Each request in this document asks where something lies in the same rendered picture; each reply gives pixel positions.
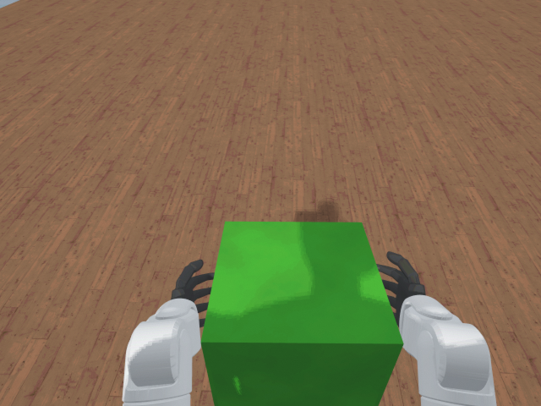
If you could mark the robot left hand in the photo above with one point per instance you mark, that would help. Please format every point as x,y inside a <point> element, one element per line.
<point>186,283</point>

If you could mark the right robot forearm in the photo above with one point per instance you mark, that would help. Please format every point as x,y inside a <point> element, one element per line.
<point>454,364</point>

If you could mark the carton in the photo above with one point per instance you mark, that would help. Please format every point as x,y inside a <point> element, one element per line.
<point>298,316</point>

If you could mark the left robot forearm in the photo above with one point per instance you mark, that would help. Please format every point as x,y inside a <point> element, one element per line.
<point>158,363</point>

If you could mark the robot right hand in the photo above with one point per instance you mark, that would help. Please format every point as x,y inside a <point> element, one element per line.
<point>408,282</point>

